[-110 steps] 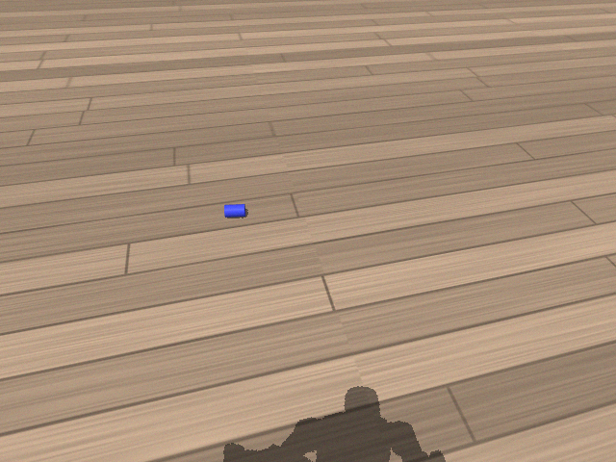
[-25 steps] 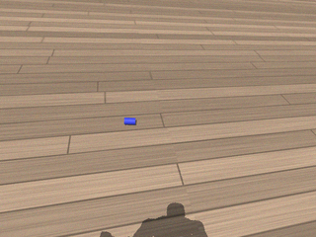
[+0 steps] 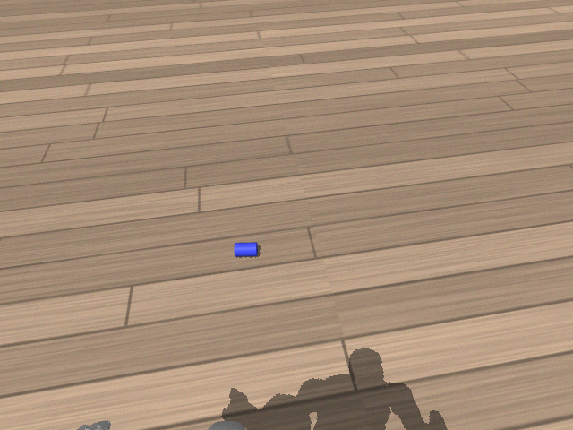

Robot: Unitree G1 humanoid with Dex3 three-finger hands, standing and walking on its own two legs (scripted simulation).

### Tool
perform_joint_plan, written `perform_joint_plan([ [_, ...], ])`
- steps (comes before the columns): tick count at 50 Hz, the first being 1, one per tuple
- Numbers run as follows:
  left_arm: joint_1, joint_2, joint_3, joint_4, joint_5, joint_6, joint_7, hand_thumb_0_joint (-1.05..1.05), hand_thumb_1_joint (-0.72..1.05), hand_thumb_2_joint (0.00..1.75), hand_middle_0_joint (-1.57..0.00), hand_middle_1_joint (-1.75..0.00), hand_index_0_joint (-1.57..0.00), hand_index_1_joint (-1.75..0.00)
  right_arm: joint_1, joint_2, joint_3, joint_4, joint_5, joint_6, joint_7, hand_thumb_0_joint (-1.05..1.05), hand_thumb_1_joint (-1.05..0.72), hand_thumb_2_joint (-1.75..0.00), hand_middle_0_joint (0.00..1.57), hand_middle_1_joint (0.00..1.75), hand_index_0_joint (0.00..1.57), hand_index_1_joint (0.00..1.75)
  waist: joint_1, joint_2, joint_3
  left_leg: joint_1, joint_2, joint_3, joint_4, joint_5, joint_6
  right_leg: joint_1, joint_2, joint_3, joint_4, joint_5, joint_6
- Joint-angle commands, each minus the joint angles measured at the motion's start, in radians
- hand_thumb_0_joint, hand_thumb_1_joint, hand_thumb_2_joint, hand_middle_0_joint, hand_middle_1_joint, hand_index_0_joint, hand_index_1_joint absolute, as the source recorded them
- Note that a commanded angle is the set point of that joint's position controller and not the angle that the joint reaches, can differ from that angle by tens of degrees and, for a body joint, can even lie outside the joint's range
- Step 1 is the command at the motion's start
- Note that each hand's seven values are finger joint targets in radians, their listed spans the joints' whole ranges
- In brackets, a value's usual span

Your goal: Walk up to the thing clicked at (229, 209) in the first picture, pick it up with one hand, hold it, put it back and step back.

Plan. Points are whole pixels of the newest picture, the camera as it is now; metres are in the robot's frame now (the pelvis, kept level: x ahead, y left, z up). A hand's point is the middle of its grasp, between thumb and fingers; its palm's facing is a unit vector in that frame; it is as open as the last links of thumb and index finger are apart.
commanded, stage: walk up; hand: left
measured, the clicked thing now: (246, 249) +0.94 +0.24 -0.74
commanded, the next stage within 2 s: none
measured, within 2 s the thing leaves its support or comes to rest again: neither
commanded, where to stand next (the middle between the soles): +0.55 -0.01 m, yaw +2 degrees
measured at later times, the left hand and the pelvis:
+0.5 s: hand (128, 368) +0.26 +0.29 -0.15, palm faces -0.05 -0.95 -0.31, open 7.4 cm; pelvis +0.21 +0.02 +0.00, yaw +1 degrees
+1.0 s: hand (192, 278) +0.41 +0.21 -0.11, palm faces +0.00 -0.91 -0.42, open 7.4 cm; pelvis +0.36 -0.06 +0.00, yaw +0 degrees
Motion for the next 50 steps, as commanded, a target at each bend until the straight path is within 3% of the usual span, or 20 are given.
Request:
perform_joint_plan([
  [1, 0.016, 0.283, 0.087, -0.088, 0.005, -0.031, 0.018, 0.0, 0.9, 0.9, -0.2, -0.3, -0.2, -0.3, 0.044, -0.153, -0.063, -0.056, -0.008, -0.006, 0.015, 0.0, -0.9, -0.9, 0.2, 0.3, 0.2, 0.3, 0.001, -0.156, 0.007, -0.041, 0.048, 0.032, -0.237, 0.066, -0.038, -0.04, -0.207, 0.14, -0.265, -0.011, -0.192],
  [6, 0.06, 0.304, 0.085, -0.097, 0.011, -0.027, 0.004, 0.0, 0.9, 0.9, -0.2, -0.3, -0.2, -0.3, -0.055, -0.144, -0.07, -0.082, -0.015, -0.026, 0.025, 0.0, -0.9, -0.9, 0.2, 0.3, 0.2, 0.3, 0.037, -0.146, -0.02, 0.094, 0.041, 0.079, -0.476, 0.184, -0.029, -0.046, -0.222, 0.14, -0.212, -0.044, -0.165],
  [10, 0.052, 0.278, 0.063, -0.106, 0.013, -0.014, 0.006, 0.0, 0.9, 0.9, -0.2, -0.3, -0.2, -0.3, 0.081, -0.196, -0.095, -0.037, -0.023, -0.041, 0.008, 0.0, -0.9, -0.9, 0.2, 0.3, 0.2, 0.3, -0.061, -0.02, -0.096, 0.385, -0.014, 0.114, -0.533, 0.117, 0.007, -0.156, -0.171, 0.089, 0.024, -0.034, -0.119],
  [11, 0.101, 0.225, 0.045, -0.105, 0.009, -0.01, 0.008, 0.0, 0.9, 0.9, -0.2, -0.3, -0.2, -0.3, 0.177, -0.247, -0.111, -0.013, -0.036, -0.049, -0.004, 0.0, -0.9, -0.9, 0.2, 0.3, 0.2, 0.3, -0.106, 0.152, -0.161, 0.524, 0.052, -0.009, -0.637, -0.043, 0.049, -0.227, -0.09, 0.017, 0.308, 0.033, -0.085],
  [12, 0.17, 0.143, 0.024, -0.11, -0.004, -0.006, 0.011, 0.0, 0.9, 0.9, -0.2, -0.3, -0.2, -0.3, 0.207, -0.324, -0.124, -0.035, -0.05, -0.055, -0.017, 0.0, -0.9, -0.9, 0.2, 0.3, 0.2, 0.3, -0.087, 0.352, -0.218, 0.645, 0.306, -0.445, -0.74, -0.145, 0.117, -0.413, 0.039, 0.011, 0.567, -0.304, -0.017],
  [13, 0.19, 0.247, 0.046, -0.079, -0.005, 0.009, 0.027, 0.0, 0.9, 0.9, -0.2, -0.3, -0.2, -0.3, 0.176, -0.341, -0.126, -0.066, -0.024, -0.055, -0.021, 0.0, -0.9, -0.9, 0.2, 0.3, 0.2, 0.3, -0.087, 0.18, -0.202, 0.616, 0.402, -0.652, -0.828, -0.204, 0.2, -0.472, 0.057, 0.101, 0.656, -0.338, -0.014],
  [14, 0.145, 0.299, 0.057, -0.068, 0.004, 0.012, 0.038, 0.0, 0.9, 0.9, -0.2, -0.3, -0.2, -0.3, 0.153, -0.334, -0.129, -0.058, -0.003, -0.048, -0.02, 0.0, -0.9, -0.9, 0.2, 0.3, 0.2, 0.3, -0.089, 0.142, -0.141, 0.56, 0.421, -0.646, -0.82, -0.16, 0.249, -0.492, 0.001, 0.155, 0.712, -0.323, -0.021],
  [17, 0.145, 0.264, 0.052, -0.033, -0.012, 0.009, 0.029, 0.0, 0.9, 0.9, -0.2, -0.3, -0.2, -0.3, 0.082, -0.227, -0.079, -0.072, 0.008, -0.055, -0.034, 0.0, -0.9, -0.9, 0.2, 0.3, 0.2, 0.3, -0.036, 0.072, -0.036, 0.374, 0.251, -0.209, -0.792, 0.352, 0.092, -0.368, -0.031, 0.231, 0.618, -0.137, -0.005],
  [18, 0.169, 0.257, 0.055, -0.027, -0.016, 0.014, 0.026, 0.0, 0.9, 0.9, -0.2, -0.3, -0.2, -0.3, 0.072, -0.225, -0.077, -0.069, 0.01, -0.059, -0.032, 0.0, -0.9, -0.9, 0.2, 0.3, 0.2, 0.3, -0.02, 0.114, -0.034, 0.35, 0.239, -0.158, -0.79, 0.4, 0.105, -0.339, -0.036, 0.204, 0.604, -0.129, 0.003],
  [25, 0.063, 0.225, 0.054, -0.062, 0.002, 0.028, -0.008, 0.0, 0.9, 0.9, -0.2, -0.3, -0.2, -0.3, 0.067, -0.234, -0.087, -0.103, 0.0, -0.06, -0.028, 0.0, -0.9, -0.9, 0.2, 0.3, 0.2, 0.3, -0.042, 0.123, -0.013, 0.333, 0.209, -0.004, -0.826, 0.322, 0.182, -0.344, -0.073, 0.102, 0.372, -0.008, 0.049],
  [28, 0.001, 0.207, 0.055, -0.08, 0.006, 0.02, -0.019, 0.0, 0.9, 0.9, -0.2, -0.3, -0.2, -0.3, 0.061, -0.248, -0.087, -0.105, -0.003, -0.051, -0.021, 0.0, -0.9, -0.9, 0.2, 0.3, 0.2, 0.3, -0.051, 0.138, -0.001, 0.284, 0.19, 0.034, -0.798, 0.296, 0.173, -0.259, -0.075, 0.051, 0.222, 0.053, 0.036],
  [33, 0.09, 0.234, 0.08, -0.026, 0.013, 0.0, -0.013, 0.0, 0.9, 0.9, -0.2, -0.3, -0.2, -0.3, 0.022, -0.235, -0.08, -0.133, -0.002, -0.03, -0.021, 0.0, -0.9, -0.9, 0.2, 0.3, 0.2, 0.3, 0.02, 0.056, -0.069, 0.172, 0.188, 0.023, -0.615, 0.122, 0.133, 0.045, -0.017, 0.011, 0.082, 0.035, 0.005],
  [34, 0.189, 0.273, 0.097, 0.001, 0.012, -0.011, -0.002, 0.0, 0.9, 0.9, -0.2, -0.3, -0.2, -0.3, 0.046, -0.19, -0.063, -0.135, -0.003, -0.03, -0.021, 0.0, -0.9, -0.9, 0.2, 0.3, 0.2, 0.3, 0.066, -0.07, -0.141, 0.137, 0.136, 0.062, -0.4, 0.173, 0.104, 0.199, -0.02, 0.06, 0.03, -0.012, -0.014],
  [35, 0.272, 0.341, 0.122, 0.009, 0.021, -0.023, 0.013, 0.0, 0.9, 0.9, -0.2, -0.3, -0.2, -0.3, 0.093, -0.118, -0.037, -0.141, -0.001, -0.032, -0.019, 0.0, -0.9, -0.9, 0.2, 0.3, 0.2, 0.3, 0.098, -0.283, -0.203, 0.032, 0.039, 0.138, -0.127, 0.058, 0.062, 0.296, -0.158, 0.254, -0.091, -0.173, -0.044],
  [36, 0.247, 0.402, 0.128, -0.024, 0.017, -0.03, 0.023, 0.0, 0.9, 0.9, -0.2, -0.3, -0.2, -0.3, 0.127, -0.098, -0.024, -0.141, 0.006, -0.023, -0.018, 0.0, -0.9, -0.9, 0.2, 0.3, 0.2, 0.3, 0.078, -0.36, -0.176, -0.174, -0.076, 0.101, 0.022, -0.193, 0.011, 0.342, -0.369, 0.663, -0.242, -0.272, -0.117],
  [37, 0.209, 0.418, 0.129, -0.025, 0.005, -0.023, 0.023, 0.0, 0.9, 0.9, -0.2, -0.3, -0.2, -0.3, 0.096, -0.2, -0.051, -0.114, 0.0, -0.01, -0.032, 0.0, -0.9, -0.9, 0.2, 0.3, 0.2, 0.3, 0.083, -0.286, -0.134, -0.175, -0.025, 0.024, 0.094, -0.21, 0.012, 0.262, -0.409, 0.73, -0.245, -0.28, -0.193],
  [38, 0.172, 0.385, 0.121, -0.038, -0.006, -0.017, 0.026, 0.0, 0.9, 0.9, -0.2, -0.3, -0.2, -0.3, 0.083, -0.225, -0.059, -0.096, -0.003, -0.008, -0.034, 0.0, -0.9, -0.9, 0.2, 0.3, 0.2, 0.3, 0.065, -0.238, -0.071, -0.17, 0.011, -0.011, 0.113, -0.173, 0.011, 0.168, -0.386, 0.67, -0.25, -0.25, -0.196],
  [41, 0.088, 0.289, 0.088, -0.053, -0.017, -0.022, 0.038, 0.0, 0.9, 0.9, -0.2, -0.3, -0.2, -0.3, 0.123, -0.18, -0.049, -0.036, 0.017, 0.004, -0.019, 0.0, -0.9, -0.9, 0.2, 0.3, 0.2, 0.3, -0.005, -0.187, -0.014, -0.082, 0.036, -0.047, 0.009, -0.015, 0.005, 0.043, -0.221, 0.304, -0.231, 0.015, -0.062],
  [46, 0.124, 0.271, 0.084, -0.076, -0.004, -0.039, 0.04, 0.0, 0.9, 0.9, -0.2, -0.3, -0.2, -0.3, 0.098, -0.158, -0.053, -0.031, -0.001, 0.026, 0.0, 0.0, -0.9, -0.9, 0.2, 0.3, 0.2, 0.3, 0.001, -0.162, -0.038, -0.095, 0.005, -0.037, -0.093, 0.129, -0.028, 0.082, -0.195, 0.197, -0.258, 0.166, -0.082],
  [50, 0.139, 0.28, 0.096, -0.087, 0.007, -0.036, 0.044, 0.0, 0.9, 0.9, -0.2, -0.3, -0.2, -0.3, 0.013, -0.152, -0.058, -0.062, -0.011, 0.028, 0.01, 0.0, -0.9, -0.9, 0.2, 0.3, 0.2, 0.3, 0.024, -0.136, 0.0, -0.139, 0.019, -0.045, -0.248, 0.142, -0.042, 0.105, -0.223, 0.188, -0.289, 0.032, -0.093],
])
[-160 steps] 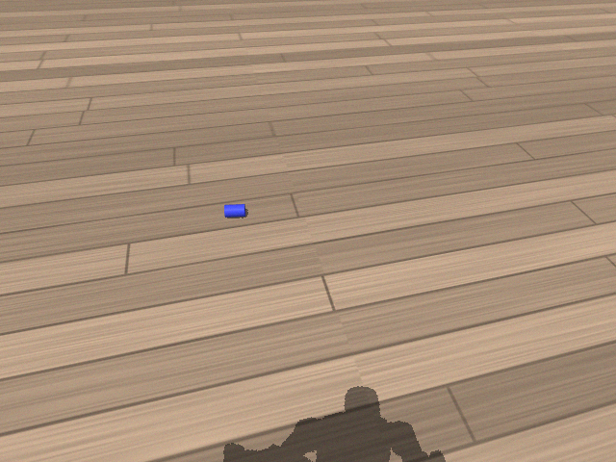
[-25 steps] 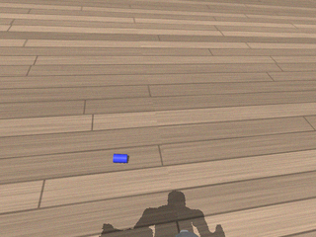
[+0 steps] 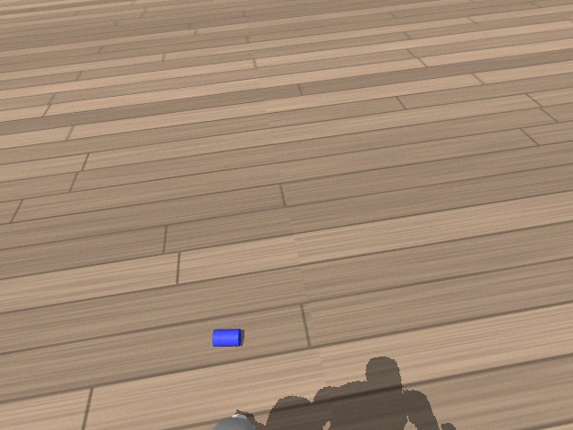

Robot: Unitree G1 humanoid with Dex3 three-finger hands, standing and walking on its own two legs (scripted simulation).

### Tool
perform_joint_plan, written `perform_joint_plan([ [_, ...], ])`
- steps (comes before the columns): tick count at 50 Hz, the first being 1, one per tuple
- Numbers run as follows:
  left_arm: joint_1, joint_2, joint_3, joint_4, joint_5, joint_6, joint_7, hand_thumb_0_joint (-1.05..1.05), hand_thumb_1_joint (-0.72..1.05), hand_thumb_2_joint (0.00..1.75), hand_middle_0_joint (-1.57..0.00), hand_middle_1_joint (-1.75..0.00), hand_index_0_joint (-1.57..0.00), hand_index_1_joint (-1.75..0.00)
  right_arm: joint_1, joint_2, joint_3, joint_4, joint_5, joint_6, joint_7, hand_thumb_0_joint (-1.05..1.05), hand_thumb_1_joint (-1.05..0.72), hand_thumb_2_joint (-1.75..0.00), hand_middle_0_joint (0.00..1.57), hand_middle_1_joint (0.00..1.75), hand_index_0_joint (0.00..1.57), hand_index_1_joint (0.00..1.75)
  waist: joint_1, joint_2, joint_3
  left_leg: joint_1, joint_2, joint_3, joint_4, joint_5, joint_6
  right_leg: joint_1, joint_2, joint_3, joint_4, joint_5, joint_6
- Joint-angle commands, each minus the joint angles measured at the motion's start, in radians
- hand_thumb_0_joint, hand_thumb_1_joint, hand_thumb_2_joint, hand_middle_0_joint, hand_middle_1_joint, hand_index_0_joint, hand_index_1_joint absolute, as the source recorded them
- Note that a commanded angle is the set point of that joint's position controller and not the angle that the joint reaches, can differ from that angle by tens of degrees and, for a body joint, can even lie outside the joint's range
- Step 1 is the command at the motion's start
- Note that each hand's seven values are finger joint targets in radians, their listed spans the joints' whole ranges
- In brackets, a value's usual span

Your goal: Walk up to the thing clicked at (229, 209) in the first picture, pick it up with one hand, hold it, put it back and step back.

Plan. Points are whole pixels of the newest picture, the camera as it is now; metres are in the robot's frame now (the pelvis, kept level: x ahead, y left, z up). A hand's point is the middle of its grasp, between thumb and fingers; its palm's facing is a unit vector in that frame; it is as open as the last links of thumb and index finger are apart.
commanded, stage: walk up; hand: left
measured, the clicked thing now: (227, 337) +0.58 +0.30 -0.75
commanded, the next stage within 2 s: none
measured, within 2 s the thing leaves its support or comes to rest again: neither
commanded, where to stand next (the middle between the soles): +0.19 +0.05 m, yaw +1 degrees
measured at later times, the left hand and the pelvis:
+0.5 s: hand out of the picture +0.14 +0.31 -0.16, palm faces -0.01 -0.93 -0.36, open 7.4 cm; pelvis +0.11 +0.04 -0.01, yaw +3 degrees
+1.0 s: hand (113, 419) +0.19 +0.31 -0.16, palm faces +0.01 -0.92 -0.40, open 7.4 cm; pelvis +0.12 +0.04 -0.02, yaw +2 degrees
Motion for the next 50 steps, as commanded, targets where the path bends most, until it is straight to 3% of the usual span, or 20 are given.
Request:
perform_joint_plan([
  [1, 0.04, 0.278, 0.099, -0.08, 0.002, -0.029, 0.027, 0.0, 0.9, 0.9, -0.2, -0.3, -0.2, -0.3, -0.021, -0.151, -0.057, -0.078, -0.009, -0.015, 0.003, 0.0, -0.9, -0.9, 0.2, 0.3, 0.2, 0.3, 0.033, -0.163, 0.024, -0.083, 0.021, -0.014, -0.141, 0.026, -0.009, 0.048, -0.27, 0.209, -0.215, -0.04, -0.077],
  [4, 0.065, 0.285, 0.1, -0.073, 0.004, -0.029, 0.029, 0.0, 0.9, 0.9, -0.2, -0.3, -0.2, -0.3, -0.074, -0.14, -0.055, -0.098, -0.017, -0.02, 0.009, 0.0, -0.9, -0.9, 0.2, 0.3, 0.2, 0.3, 0.052, -0.144, 0.036, -0.075, 0.034, -0.006, -0.245, 0.033, 0.007, 0.08, -0.291, 0.218, -0.189, -0.036, -0.079],
  [9, 0.022, 0.28, 0.077, -0.083, 0.002, -0.021, 0.044, 0.0, 0.9, 0.9, -0.2, -0.3, -0.2, -0.3, -0.073, -0.115, -0.045, -0.098, -0.019, -0.028, -0.001, 0.0, -0.9, -0.9, 0.2, 0.3, 0.2, 0.3, 0.022, -0.149, -0.013, 0.126, 0.02, 0.065, -0.334, 0.022, 0.039, 0.021, -0.305, 0.156, -0.025, 0.385, -0.102],
  [12, 0.014, 0.257, 0.053, -0.081, -0.008, -0.012, 0.048, 0.0, 0.9, 0.9, -0.2, -0.3, -0.2, -0.3, 0.029, -0.146, -0.06, -0.064, -0.023, -0.04, -0.016, 0.0, -0.9, -0.9, 0.2, 0.3, 0.2, 0.3, -0.043, -0.067, -0.071, 0.354, -0.034, 0.095, -0.459, 0.069, 0.086, -0.069, -0.208, 0.079, 0.2, 0.316, -0.059],
  [13, 0.044, 0.224, 0.043, -0.088, -0.01, -0.012, 0.043, 0.0, 0.9, 0.9, -0.2, -0.3, -0.2, -0.3, 0.109, -0.205, -0.081, -0.052, -0.029, -0.046, -0.022, 0.0, -0.9, -0.9, 0.2, 0.3, 0.2, 0.3, -0.079, 0.056, -0.141, 0.492, 0.044, -0.026, -0.515, -0.043, 0.128, -0.151, -0.139, 0.032, 0.394, 0.223, -0.028],
  [15, 0.126, 0.221, 0.044, -0.067, -0.013, 0.006, 0.046, 0.0, 0.9, 0.9, -0.2, -0.3, -0.2, -0.3, 0.103, -0.303, -0.105, -0.093, -0.004, -0.046, -0.031, 0.0, -0.9, -0.9, 0.2, 0.3, 0.2, 0.3, -0.062, 0.164, -0.169, 0.598, 0.359, -0.535, -0.641, -0.113, 0.309, -0.433, 0.003, 0.042, 0.686, -0.399, 0.029],
  [16, 0.093, 0.26, 0.049, -0.047, -0.001, 0.014, 0.053, 0.0, 0.9, 0.9, -0.2, -0.3, -0.2, -0.3, 0.091, -0.286, -0.105, -0.084, 0.01, -0.04, -0.03, 0.0, -0.9, -0.9, 0.2, 0.3, 0.2, 0.3, -0.059, 0.108, -0.102, 0.494, 0.365, -0.537, -0.661, -0.174, 0.335, -0.425, -0.049, 0.103, 0.724, -0.412, 0.027],
  [20, 0.091, 0.238, 0.048, -0.017, -0.01, 0.018, 0.032, 0.0, 0.9, 0.9, -0.2, -0.3, -0.2, -0.3, -0.018, -0.214, -0.066, -0.115, 0.003, -0.043, -0.035, 0.0, -0.9, -0.9, 0.2, 0.3, 0.2, 0.3, -0.014, 0.062, -0.018, 0.276, 0.193, -0.167, -0.64, 0.013, 0.229, -0.305, -0.085, 0.125, 0.584, -0.263, 0.031],
  [27, 0.074, 0.201, 0.038, 0.02, -0.008, 0.011, 0.064, 0.0, 0.9, 0.9, -0.2, -0.3, -0.2, -0.3, -0.104, -0.192, -0.05, -0.137, -0.014, -0.004, -0.038, 0.0, -0.9, -0.9, 0.2, 0.3, 0.2, 0.3, -0.011, 0.118, -0.088, 0.191, 0.147, -0.052, -0.495, 0.222, 0.226, -0.128, -0.039, 0.032, 0.308, -0.1, 0.071],
  [30, 0.095, 0.224, 0.048, 0.045, 0.002, 0.003, 0.081, 0.0, 0.9, 0.9, -0.2, -0.3, -0.2, -0.3, -0.158, -0.151, -0.036, -0.143, 0.001, 0.022, -0.034, 0.0, -0.9, -0.9, 0.2, 0.3, 0.2, 0.3, 0.036, 0.024, -0.11, 0.088, 0.093, -0.014, -0.35, 0.027, 0.151, 0.028, -0.028, 0.049, 0.133, 0.043, 0.048],
  [31, 0.084, 0.258, 0.056, 0.04, 0.012, -0.003, 0.086, 0.0, 0.9, 0.9, -0.2, -0.3, -0.2, -0.3, -0.147, -0.109, -0.023, -0.136, 0.007, 0.027, -0.034, 0.0, -0.9, -0.9, 0.2, 0.3, 0.2, 0.3, 0.044, -0.087, -0.099, 0.042, 0.048, 0.016, -0.254, -0.086, 0.103, 0.022, -0.129, 0.198, 0.035, -0.003, 0.017],
  [32, 0.024, 0.33, 0.066, 0.014, 0.025, -0.014, 0.088, 0.0, 0.9, 0.9, -0.2, -0.3, -0.2, -0.3, -0.121, -0.062, -0.008, -0.134, 0.011, 0.033, -0.034, 0.0, -0.9, -0.9, 0.2, 0.3, 0.2, 0.3, 0.01, -0.26, -0.061, -0.025, -0.049, 0.052, -0.136, -0.241, 0.04, -0.033, -0.343, 0.526, -0.095, -0.03, -0.064],
  [33, -0.04, 0.374, 0.07, 0.01, 0.017, -0.007, 0.088, 0.0, 0.9, 0.9, -0.2, -0.3, -0.2, -0.3, -0.117, -0.131, -0.031, -0.108, 0.004, 0.046, -0.044, 0.0, -0.9, -0.9, 0.2, 0.3, 0.2, 0.3, 0.009, -0.242, -0.032, 0.047, -0.032, 0.007, -0.005, -0.394, 0.038, -0.187, -0.455, 0.595, -0.133, -0.096, -0.185],
  [34, -0.088, 0.372, 0.069, -0.005, 0.016, -0.004, 0.086, 0.0, 0.9, 0.9, -0.2, -0.3, -0.2, -0.3, -0.09, -0.162, -0.045, -0.084, -0.002, 0.051, -0.047, 0.0, -0.9, -0.9, 0.2, 0.3, 0.2, 0.3, -0.003, -0.246, -0.001, 0.089, 0.002, -0.01, 0.026, -0.387, 0.032, -0.252, -0.446, 0.599, -0.106, -0.112, -0.209],
  [37, -0.109, 0.293, 0.049, 0.003, 0.019, -0.002, 0.082, 0.0, 0.9, 0.9, -0.2, -0.3, -0.2, -0.3, -0.079, -0.157, -0.047, -0.025, 0.009, 0.046, -0.039, 0.0, -0.9, -0.9, 0.2, 0.3, 0.2, 0.3, -0.012, -0.243, -0.028, 0.088, -0.01, 0.004, -0.03, -0.303, 0.037, -0.173, -0.299, 0.379, -0.051, -0.063, -0.12],
  [41, -0.091, 0.291, 0.048, 0.02, 0.024, 0.007, 0.074, 0.0, 0.9, 0.9, -0.2, -0.3, -0.2, -0.3, -0.1, -0.132, -0.031, 0.008, 0.004, 0.033, -0.036, 0.0, -0.9, -0.9, 0.2, 0.3, 0.2, 0.3, 0.021, -0.282, -0.119, 0.133, -0.031, 0.057, -0.221, -0.302, 0.016, -0.056, -0.243, 0.316, 0.019, -0.004, -0.102],
  [44, -0.156, 0.274, 0.041, 0.022, 0.005, 0.031, 0.064, 0.0, 0.9, 0.9, -0.2, -0.3, -0.2, -0.3, -0.041, -0.112, -0.028, 0.068, -0.004, 0.007, -0.046, 0.0, -0.9, -0.9, 0.2, 0.3, 0.2, 0.3, -0.026, -0.262, -0.153, 0.294, -0.072, 0.123, -0.493, -0.121, 0.008, -0.105, -0.205, 0.227, 0.131, 0.03, -0.073],
  [47, -0.155, 0.171, 0.004, 0.029, -0.014, 0.042, 0.055, 0.0, 0.9, 0.9, -0.2, -0.3, -0.2, -0.3, -0.147, -0.22, -0.044, 0.059, -0.015, -0.013, -0.055, 0.0, -0.9, -0.9, 0.2, 0.3, 0.2, 0.3, 0.011, -0.004, -0.127, 0.314, 0.168, -0.238, -0.59, -0.144, 0.108, -0.256, -0.07, 0.111, 0.231, -0.134, 0.046],
  [48, -0.173, 0.221, 0.02, 0.065, -0.006, 0.045, 0.06, 0.0, 0.9, 0.9, -0.2, -0.3, -0.2, -0.3, -0.196, -0.242, -0.042, 0.059, -0.005, -0.009, -0.05, 0.0, -0.9, -0.9, 0.2, 0.3, 0.2, 0.3, 0.011, 0.014, -0.083, 0.161, 0.196, -0.223, -0.586, -0.243, 0.151, -0.136, -0.062, 0.096, 0.238, -0.249, 0.045],
  [50, -0.159, 0.227, 0.02, 0.097, 0.0, 0.035, 0.055, 0.0, 0.9, 0.9, -0.2, -0.3, -0.2, -0.3, -0.232, -0.175, -0.014, 0.067, -0.003, -0.006, -0.045, 0.0, -0.9, -0.9, 0.2, 0.3, 0.2, 0.3, 0.038, -0.026, -0.054, 0.116, 0.096, -0.072, -0.535, -0.222, 0.1, -0.049, -0.095, 0.145, 0.105, -0.147, 0.033],
])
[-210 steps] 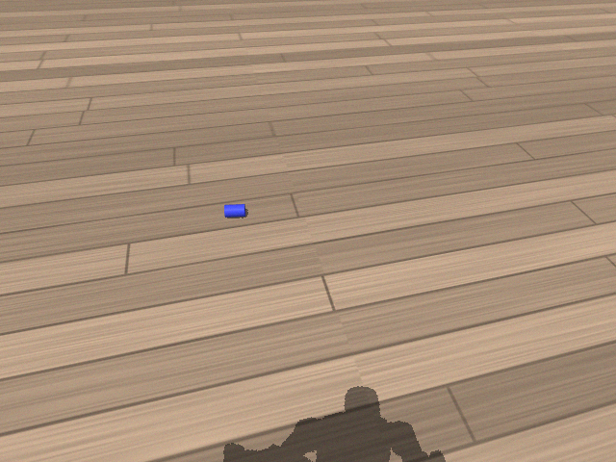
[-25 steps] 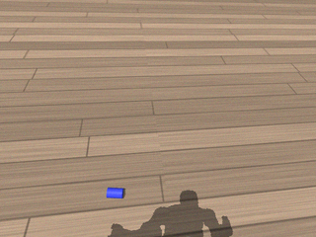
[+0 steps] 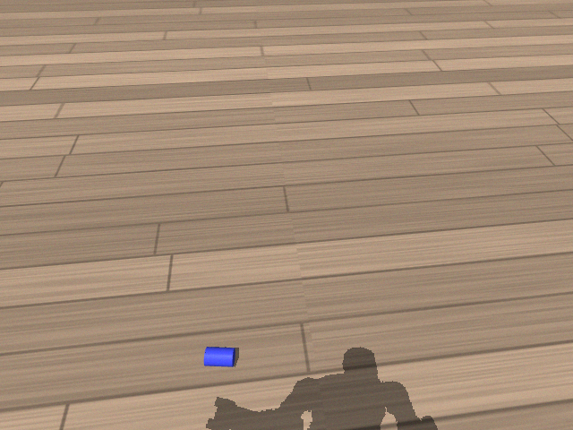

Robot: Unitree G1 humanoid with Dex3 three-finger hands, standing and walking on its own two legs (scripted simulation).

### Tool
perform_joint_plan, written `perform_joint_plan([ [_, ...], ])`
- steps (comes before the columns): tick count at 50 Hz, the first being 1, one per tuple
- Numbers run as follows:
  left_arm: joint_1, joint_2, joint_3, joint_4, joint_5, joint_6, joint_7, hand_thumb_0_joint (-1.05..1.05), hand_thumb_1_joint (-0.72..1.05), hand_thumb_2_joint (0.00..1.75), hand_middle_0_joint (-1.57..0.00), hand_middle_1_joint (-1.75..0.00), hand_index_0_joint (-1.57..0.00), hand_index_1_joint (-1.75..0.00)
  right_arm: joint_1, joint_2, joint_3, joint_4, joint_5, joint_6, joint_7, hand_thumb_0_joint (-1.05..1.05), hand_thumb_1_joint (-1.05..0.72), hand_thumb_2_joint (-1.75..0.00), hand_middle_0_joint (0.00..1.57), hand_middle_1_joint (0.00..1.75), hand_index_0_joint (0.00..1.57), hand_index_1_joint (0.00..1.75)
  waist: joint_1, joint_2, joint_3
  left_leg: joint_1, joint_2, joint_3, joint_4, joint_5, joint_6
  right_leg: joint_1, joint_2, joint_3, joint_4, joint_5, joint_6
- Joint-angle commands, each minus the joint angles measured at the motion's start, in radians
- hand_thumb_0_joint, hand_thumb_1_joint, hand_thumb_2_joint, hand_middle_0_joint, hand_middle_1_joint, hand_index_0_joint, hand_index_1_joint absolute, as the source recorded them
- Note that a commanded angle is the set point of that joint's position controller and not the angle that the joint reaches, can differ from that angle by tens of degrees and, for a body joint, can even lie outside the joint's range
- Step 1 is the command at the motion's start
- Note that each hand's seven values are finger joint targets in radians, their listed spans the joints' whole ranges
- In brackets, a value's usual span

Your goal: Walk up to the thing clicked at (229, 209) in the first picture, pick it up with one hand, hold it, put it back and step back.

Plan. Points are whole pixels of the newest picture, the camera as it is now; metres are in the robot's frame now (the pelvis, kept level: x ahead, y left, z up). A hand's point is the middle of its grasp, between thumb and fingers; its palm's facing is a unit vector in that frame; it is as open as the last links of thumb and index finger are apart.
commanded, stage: walk up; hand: left
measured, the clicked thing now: (219, 356) +0.47 +0.24 -0.73
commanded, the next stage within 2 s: none
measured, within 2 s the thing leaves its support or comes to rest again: neither
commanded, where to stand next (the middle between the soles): +0.07 +0.01 m, yaw -1 degrees
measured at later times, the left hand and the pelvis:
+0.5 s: hand out of the picture +0.10 +0.26 -0.14, palm faces -0.01 -0.93 -0.36, open 7.4 cm; pelvis +0.02 +0.00 +0.02, yaw +0 degrees
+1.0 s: hand out of the picture +0.12 +0.25 -0.13, palm faces -0.03 -0.94 -0.34, open 7.4 cm; pelvis +0.03 +0.00 +0.02, yaw -1 degrees
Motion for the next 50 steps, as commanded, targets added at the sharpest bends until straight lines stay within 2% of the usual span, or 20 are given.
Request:
perform_joint_plan([
  [1, -0.014, 0.215, 0.052, -0.023, -0.007, -0.039, 0.009, 0.0, 0.9, 0.9, -0.2, -0.3, -0.2, -0.3, -0.097, -0.213, -0.036, -0.066, 0.007, -0.035, -0.012, 0.0, -0.9, -0.9, 0.2, 0.3, 0.2, 0.3, 0.024, 0.056, -0.081, -0.113, 0.079, -0.088, -0.183, 0.006, 0.092, 0.179, -0.037, 0.087, -0.17, 0.085, -0.058],
  [2, -0.027, 0.223, 0.053, -0.018, -0.012, -0.04, 0.009, 0.0, 0.9, 0.9, -0.2, -0.3, -0.2, -0.3, -0.06, -0.206, -0.032, -0.045, 0.008, -0.04, -0.015, 0.0, -0.9, -0.9, 0.2, 0.3, 0.2, 0.3, 0.009, 0.06, -0.087, -0.092, 0.066, -0.081, -0.175, 0.07, 0.073, 0.18, -0.051, 0.103, -0.157, 0.169, -0.07],
  [3, -0.035, 0.216, 0.051, -0.007, -0.018, -0.039, 0.01, 0.0, 0.9, 0.9, -0.2, -0.3, -0.2, -0.3, -0.064, -0.214, -0.034, -0.032, 0.008, -0.042, -0.016, 0.0, -0.9, -0.9, 0.2, 0.3, 0.2, 0.3, 0.008, 0.089, -0.076, -0.087, 0.072, -0.093, -0.19, 0.07, 0.071, 0.173, -0.044, 0.083, -0.165, 0.178, -0.069],
  [7, -0.062, 0.202, 0.037, 0.035, -0.018, -0.032, 0.005, 0.0, 0.9, 0.9, -0.2, -0.3, -0.2, -0.3, -0.099, -0.224, -0.033, -0.006, 0.007, -0.04, -0.017, 0.0, -0.9, -0.9, 0.2, 0.3, 0.2, 0.3, 0.015, 0.106, -0.039, -0.079, 0.11, -0.125, -0.259, 0.017, 0.089, 0.167, -0.007, 0.034, -0.182, 0.111, -0.048],
  [9, -0.068, 0.203, 0.035, 0.051, -0.018, -0.03, 0.004, 0.0, 0.9, 0.9, -0.2, -0.3, -0.2, -0.3, -0.104, -0.225, -0.031, 0.003, 0.008, -0.041, -0.018, 0.0, -0.9, -0.9, 0.2, 0.3, 0.2, 0.3, 0.015, 0.105, -0.047, -0.061, 0.118, -0.118, -0.27, 0.05, 0.09, 0.185, -0.013, 0.03, -0.189, 0.155, -0.045],
  [16, -0.089, 0.193, 0.026, 0.102, -0.019, -0.034, 0.004, 0.0, 0.9, 0.9, -0.2, -0.3, -0.2, -0.3, -0.123, -0.209, -0.033, 0.033, 0.016, -0.037, -0.022, 0.0, -0.9, -0.9, 0.2, 0.3, 0.2, 0.3, 0.006, 0.059, -0.111, 0.046, 0.099, -0.072, -0.251, 0.177, 0.072, 0.233, -0.04, 0.047, -0.245, 0.293, -0.042],
  [20, -0.127, 0.197, 0.028, 0.109, -0.014, -0.038, 0.006, 0.0, 0.9, 0.9, -0.2, -0.3, -0.2, -0.3, -0.111, -0.204, -0.039, 0.048, 0.017, -0.031, -0.024, 0.0, -0.9, -0.9, 0.2, 0.3, 0.2, 0.3, -0.016, -0.003, -0.138, 0.1, 0.088, -0.045, -0.234, 0.241, 0.066, 0.244, -0.061, 0.058, -0.27, 0.35, -0.049],
  [24, -0.136, 0.188, 0.027, 0.121, -0.014, -0.035, 0.007, 0.0, 0.9, 0.9, -0.2, -0.3, -0.2, -0.3, -0.131, -0.198, -0.036, 0.058, 0.018, -0.025, -0.021, 0.0, -0.9, -0.9, 0.2, 0.3, 0.2, 0.3, -0.01, -0.022, -0.127, 0.119, 0.087, -0.045, -0.248, 0.239, 0.065, 0.228, -0.061, 0.059, -0.297, 0.305, -0.042],
  [29, -0.149, 0.182, 0.029, 0.132, -0.012, -0.031, 0.007, 0.0, 0.9, 0.9, -0.2, -0.3, -0.2, -0.3, -0.144, -0.198, -0.035, 0.071, 0.014, -0.025, -0.021, 0.0, -0.9, -0.9, 0.2, 0.3, 0.2, 0.3, -0.007, -0.015, -0.13, 0.13, 0.096, -0.046, -0.283, 0.265, 0.061, 0.245, -0.055, 0.048, -0.299, 0.313, -0.034],
  [37, -0.167, 0.178, 0.032, 0.139, -0.01, -0.026, 0.007, 0.0, 0.9, 0.9, -0.2, -0.3, -0.2, -0.3, -0.15, -0.195, -0.034, 0.081, 0.011, -0.024, -0.019, 0.0, -0.9, -0.9, 0.2, 0.3, 0.2, 0.3, -0.006, 0.007, -0.112, 0.118, 0.096, -0.044, -0.335, 0.236, 0.054, 0.274, -0.052, 0.045, -0.321, 0.293, -0.019],
  [44, -0.169, 0.175, 0.037, 0.142, -0.006, -0.025, 0.007, 0.0, 0.9, 0.9, -0.2, -0.3, -0.2, -0.3, -0.139, -0.189, -0.034, 0.086, 0.011, -0.025, -0.019, 0.0, -0.9, -0.9, 0.2, 0.3, 0.2, 0.3, -0.007, 0.017, -0.104, 0.121, 0.093, -0.04, -0.339, 0.209, 0.053, 0.271, -0.045, 0.051, -0.338, 0.24, -0.023],
  [50, -0.17, 0.173, 0.04, 0.138, -0.005, -0.024, 0.006, 0.0, 0.9, 0.9, -0.2, -0.3, -0.2, -0.3, -0.124, -0.188, -0.034, 0.088, 0.008, -0.026, -0.021, 0.0, -0.9, -0.9, 0.2, 0.3, 0.2, 0.3, -0.008, 0.011, -0.105, 0.118, 0.091, -0.037, -0.347, 0.211, 0.052, 0.278, -0.046, 0.056, -0.334, 0.269, -0.022],
])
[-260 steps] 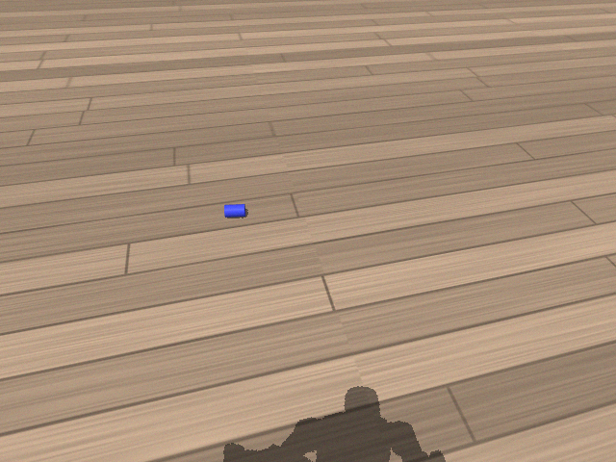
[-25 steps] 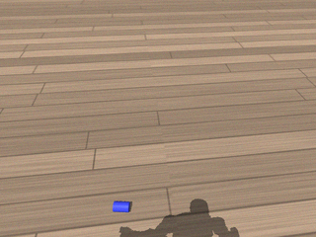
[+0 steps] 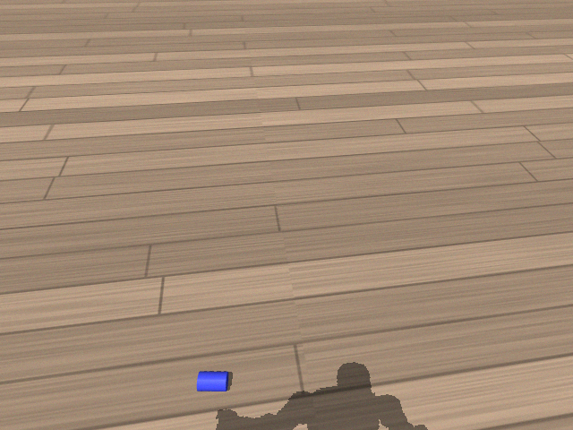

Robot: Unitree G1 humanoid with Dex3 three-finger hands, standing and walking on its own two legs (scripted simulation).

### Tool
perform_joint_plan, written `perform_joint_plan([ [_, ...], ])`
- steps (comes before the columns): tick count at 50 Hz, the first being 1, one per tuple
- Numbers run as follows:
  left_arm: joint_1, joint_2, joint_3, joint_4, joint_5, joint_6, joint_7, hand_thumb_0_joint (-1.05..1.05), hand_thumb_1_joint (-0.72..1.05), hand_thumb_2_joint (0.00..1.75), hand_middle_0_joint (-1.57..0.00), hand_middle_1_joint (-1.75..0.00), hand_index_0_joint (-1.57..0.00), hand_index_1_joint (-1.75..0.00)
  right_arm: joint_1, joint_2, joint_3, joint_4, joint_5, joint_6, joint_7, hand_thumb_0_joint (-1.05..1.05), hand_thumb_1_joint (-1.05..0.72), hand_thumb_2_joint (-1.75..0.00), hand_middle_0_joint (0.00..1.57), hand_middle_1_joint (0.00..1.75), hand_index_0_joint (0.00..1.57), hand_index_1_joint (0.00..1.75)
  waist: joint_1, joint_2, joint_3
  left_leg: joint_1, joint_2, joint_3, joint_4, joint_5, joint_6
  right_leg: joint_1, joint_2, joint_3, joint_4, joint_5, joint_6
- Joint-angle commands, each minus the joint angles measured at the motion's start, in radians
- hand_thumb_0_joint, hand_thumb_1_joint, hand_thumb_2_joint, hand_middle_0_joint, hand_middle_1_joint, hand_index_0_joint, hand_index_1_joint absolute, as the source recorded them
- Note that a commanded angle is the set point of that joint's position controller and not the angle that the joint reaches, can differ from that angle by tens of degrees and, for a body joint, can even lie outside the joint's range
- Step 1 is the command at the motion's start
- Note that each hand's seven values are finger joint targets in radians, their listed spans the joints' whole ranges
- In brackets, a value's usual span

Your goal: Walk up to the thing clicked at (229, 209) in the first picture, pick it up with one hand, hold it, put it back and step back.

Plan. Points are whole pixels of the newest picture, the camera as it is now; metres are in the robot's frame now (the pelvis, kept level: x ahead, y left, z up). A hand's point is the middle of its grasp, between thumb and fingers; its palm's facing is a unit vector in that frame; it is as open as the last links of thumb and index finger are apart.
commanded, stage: walk up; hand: left
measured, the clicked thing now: (213, 381) +0.44 +0.24 -0.75
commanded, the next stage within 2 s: none
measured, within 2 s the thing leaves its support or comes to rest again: neither
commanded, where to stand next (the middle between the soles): +0.04 +0.01 m, yaw +0 degrees
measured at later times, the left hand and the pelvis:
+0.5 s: hand out of the picture +0.09 +0.27 -0.15, palm faces -0.01 -0.92 -0.39, open 7.4 cm; pelvis +0.05 -0.01 -0.01, yaw +0 degrees
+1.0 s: hand out of the picture +0.11 +0.31 -0.20, palm faces -0.12 -0.93 -0.34, open 7.4 cm; pelvis +0.01 +0.04 -0.03, yaw -6 degrees
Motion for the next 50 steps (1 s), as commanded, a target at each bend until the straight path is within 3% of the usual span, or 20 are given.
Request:
perform_joint_plan([
  [1, -0.052, 0.215, 0.043, -0.062, -0.007, -0.026, 0.018, 0.0, 0.9, 0.9, -0.2, -0.3, -0.2, -0.3, -0.035, -0.21, -0.043, -0.059, 0.002, -0.024, -0.014, 0.0, -0.9, -0.9, 0.2, 0.3, 0.2, 0.3, 0.007, 0.008, -0.079, -0.06, 0.071, -0.047, -0.083, 0.131, 0.06, 0.09, -0.067, 0.059, -0.04, 0.125, -0.054],
  [8, -0.039, 0.21, 0.042, -0.063, -0.007, -0.022, 0.019, 0.0, 0.9, 0.9, -0.2, -0.3, -0.2, -0.3, -0.032, -0.212, -0.044, -0.066, 0.002, -0.025, -0.016, 0.0, -0.9, -0.9, 0.2, 0.3, 0.2, 0.3, 0.011, 0.011, -0.083, -0.046, 0.076, -0.042, -0.078, 0.16, 0.063, 0.088, -0.063, 0.052, -0.031, 0.156, -0.054],
  [10, 0.002, 0.255, 0.065, -0.095, 0.012, -0.029, 0.003, 0.0, 0.9, 0.9, -0.2, -0.3, -0.2, -0.3, 0.037, -0.259, -0.072, -0.092, -0.013, -0.021, 0.003, 0.0, -0.9, -0.9, 0.2, 0.3, 0.2, 0.3, 0.002, 0.042, -0.065, -0.085, 0.054, -0.062, -0.044, -0.345, 0.128, 0.031, -0.014, 0.041, 0.021, -0.387, -0.093],
  [12, 0.002, 0.241, 0.07, -0.11, 0.017, -0.027, -0.004, 0.0, 0.9, 0.9, -0.2, -0.3, -0.2, -0.3, 0.048, -0.261, -0.078, -0.103, -0.016, -0.016, 0.011, 0.0, -0.9, -0.9, 0.2, 0.3, 0.2, 0.3, 0.001, 0.059, 0.039, -0.126, 0.085, -0.127, -0.093, -0.474, 0.155, -0.096, 0.003, 0.038, 0.048, -0.46, -0.092],
  [17, 0.066, 0.218, 0.072, -0.153, 0.015, -0.05, -0.002, 0.0, 0.9, 0.9, -0.2, -0.3, -0.2, -0.3, 0.035, -0.262, -0.087, -0.168, -0.012, -0.027, 0.011, 0.0, -0.9, -0.9, 0.2, 0.3, 0.2, 0.3, 0.028, 0.067, 0.087, -0.124, 0.128, -0.143, 0.011, -0.051, 0.18, -0.057, 0.041, -0.029, 0.108, -0.091, -0.08],
  [19, 0.224, 0.286, 0.095, -0.118, 0.013, -0.064, 0.009, 0.0, 0.9, 0.9, -0.2, -0.3, -0.2, -0.3, -0.024, -0.214, -0.075, -0.226, -0.002, -0.028, 0.015, 0.0, -0.9, -0.9, 0.2, 0.3, 0.2, 0.3, 0.09, -0.094, 0.008, -0.32, -0.002, 0.016, 0.328, 0.04, 0.117, 0.211, -0.086, 0.203, -0.036, -0.024, -0.15],
  [20, 0.293, 0.371, 0.12, -0.118, 0.014, -0.071, 0.013, 0.0, 0.9, 0.9, -0.2, -0.3, -0.2, -0.3, -0.035, -0.183, -0.069, -0.259, -0.01, -0.023, 0.012, 0.0, -0.9, -0.9, 0.2, 0.3, 0.2, 0.3, 0.117, -0.235, 0.013, -0.542, -0.085, 0.047, 0.542, -0.3, 0.083, 0.332, -0.261, 0.471, -0.136, 0.001, -0.249],
  [21, 0.286, 0.407, 0.131, -0.15, 0.018, -0.075, 0.015, 0.0, 0.9, 0.9, -0.2, -0.3, -0.2, -0.3, -0.035, -0.208, -0.076, -0.271, -0.02, -0.019, 0.005, 0.0, -0.9, -0.9, 0.2, 0.3, 0.2, 0.3, 0.109, -0.168, 0.063, -0.585, -0.024, -0.047, 0.6, -0.375, 0.081, 0.279, -0.383, 0.579, -0.139, 0.091, -0.336],
  [22, 0.262, 0.395, 0.128, -0.181, 0.011, -0.073, 0.018, 0.0, 0.9, 0.9, -0.2, -0.3, -0.2, -0.3, -0.023, -0.226, -0.082, -0.281, -0.021, -0.023, 0.004, 0.0, -0.9, -0.9, 0.2, 0.3, 0.2, 0.3, 0.093, -0.112, 0.083, -0.572, 0.012, -0.078, 0.592, -0.353, 0.074, 0.25, -0.384, 0.547, -0.12, 0.179, -0.356],
  [25, 0.201, 0.318, 0.1, -0.216, 0.005, -0.07, 0.03, 0.0, 0.9, 0.9, -0.2, -0.3, -0.2, -0.3, 0.05, -0.211, -0.094, -0.263, -0.011, -0.022, 0.022, 0.0, -0.9, -0.9, 0.2, 0.3, 0.2, 0.3, 0.038, -0.116, 0.017, -0.459, 0.05, -0.063, 0.494, -0.278, 0.074, 0.233, -0.25, 0.25, -0.035, 0.412, -0.276],
  [27, 0.167, 0.297, 0.081, -0.242, 0.005, -0.064, 0.047, 0.0, 0.9, 0.9, -0.2, -0.3, -0.2, -0.3, 0.083, -0.186, -0.092, -0.259, -0.01, 0.003, 0.016, 0.0, -0.9, -0.9, 0.2, 0.3, 0.2, 0.3, 0.021, -0.121, -0.03, -0.315, 0.037, -0.043, 0.428, -0.168, 0.062, 0.123, -0.213, 0.16, 0.034, 0.629, -0.232],
  [30, 0.052, 0.284, 0.067, -0.297, -0.014, -0.034, 0.057, 0.0, 0.9, 0.9, -0.2, -0.3, -0.2, -0.3, 0.105, -0.175, -0.096, -0.244, 0.015, 0.02, 0.006, 0.0, -0.9, -0.9, 0.2, 0.3, 0.2, 0.3, -0.013, -0.169, -0.044, -0.187, -0.023, 0.017, 0.338, 0.005, 0.05, -0.018, -0.158, 0.07, 0.145, 0.694, -0.191],
  [32, 0.019, 0.263, 0.058, -0.331, -0.033, 0.003, 0.054, 0.0, 0.9, 0.9, -0.2, -0.3, -0.2, -0.3, 0.168, -0.202, -0.11, -0.23, 0.021, 0.015, -0.008, 0.0, -0.9, -0.9, 0.2, 0.3, 0.2, 0.3, -0.06, -0.129, -0.085, -0.071, -0.063, 0.05, 0.124, 0.251, 0.051, -0.082, -0.081, 0.014, 0.318, 0.459, -0.134],
  [33, 0.051, 0.213, 0.047, -0.339, -0.044, 0.015, 0.05, 0.0, 0.9, 0.9, -0.2, -0.3, -0.2, -0.3, 0.183, -0.269, -0.129, -0.239, 0.012, 0.009, -0.017, 0.0, -0.9, -0.9, 0.2, 0.3, 0.2, 0.3, -0.073, 0.03, -0.125, 0.006, 0.032, -0.038, 0.095, 0.637, 0.079, -0.147, 0.008, -0.019, 0.467, 0.197, -0.077],
  [34, 0.095, 0.173, 0.042, -0.344, -0.052, 0.032, 0.054, 0.0, 0.9, 0.9, -0.2, -0.3, -0.2, -0.3, 0.19, -0.317, -0.135, -0.262, 0.007, 0.006, -0.025, 0.0, -0.9, -0.9, 0.2, 0.3, 0.2, 0.3, -0.072, 0.222, -0.179, 0.071, 0.226, -0.274, 0.042, 0.867, 0.164, -0.239, 0.127, 0.007, 0.645, -0.367, -0.052],
  [35, 0.203, 0.197, 0.053, -0.31, -0.043, 0.058, 0.065, 0.0, 0.9, 0.9, -0.2, -0.3, -0.2, -0.3, 0.135, -0.32, -0.135, -0.284, 0.003, 0.009, -0.032, 0.0, -0.9, -0.9, 0.2, 0.3, 0.2, 0.3, -0.013, 0.109, -0.221, 0.039, 0.303, -0.34, 0.078, 0.833, 0.233, -0.199, 0.119, 0.109, 0.764, -0.522, -0.058],
  [36, 0.246, 0.225, 0.056, -0.288, -0.045, 0.073, 0.07, 0.0, 0.9, 0.9, -0.2, -0.3, -0.2, -0.3, 0.101, -0.352, -0.142, -0.302, 0.016, 0.013, -0.035, 0.0, -0.9, -0.9, 0.2, 0.3, 0.2, 0.3, -0.016, 0.149, -0.206, -0.059, 0.365, -0.398, 0.036, 0.731, 0.306, -0.173, 0.114, 0.138, 0.854, -0.537, -0.062],
  [39, 0.265, 0.26, 0.078, -0.257, -0.03, 0.096, 0.055, 0.0, 0.9, 0.9, -0.2, -0.3, -0.2, -0.3, -0.015, -0.29, -0.131, -0.355, 0.007, 0.012, -0.052, 0.0, -0.9, -0.9, 0.2, 0.3, 0.2, 0.3, 0.034, 0.118, -0.142, -0.103, 0.279, -0.279, 0.063, 0.522, 0.248, -0.236, 0.093, 0.204, 0.953, -0.402, -0.063],
  [44, 0.259, 0.27, 0.112, -0.327, 0.015, 0.128, 0.012, 0.0, 0.9, 0.9, -0.2, -0.3, -0.2, -0.3, 0.058, -0.295, -0.142, -0.354, 0.018, -0.006, -0.089, 0.0, -0.9, -0.9, 0.2, 0.3, 0.2, 0.3, 0.031, 0.066, -0.109, -0.115, 0.275, -0.259, 0.048, 0.265, 0.225, -0.31, 0.119, 0.238, 1.0, -0.289, -0.034],
  [50, 0.302, 0.256, 0.127, -0.346, 0.01, 0.112, -0.032, 0.0, 0.9, 0.9, -0.2, -0.3, -0.2, -0.3, 0.038, -0.328, -0.143, -0.384, -0.014, -0.036, -0.083, 0.0, -0.9, -0.9, 0.2, 0.3, 0.2, 0.3, 0.038, 0.184, -0.14, -0.147, 0.251, -0.181, -0.013, -0.198, 0.202, -0.217, 0.073, 0.146, 0.661, -0.325, -0.032],
])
